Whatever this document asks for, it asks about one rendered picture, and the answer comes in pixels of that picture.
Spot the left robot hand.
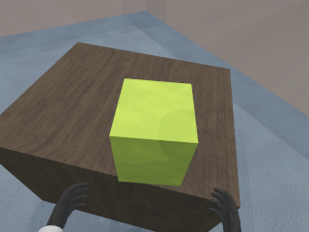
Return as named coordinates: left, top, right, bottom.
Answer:
left=46, top=182, right=89, bottom=230

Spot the carton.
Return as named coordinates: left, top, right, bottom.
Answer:
left=109, top=78, right=199, bottom=187

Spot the pedestal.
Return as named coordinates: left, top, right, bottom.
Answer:
left=0, top=42, right=240, bottom=232

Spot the right robot hand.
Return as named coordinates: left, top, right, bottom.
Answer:
left=209, top=188, right=241, bottom=232

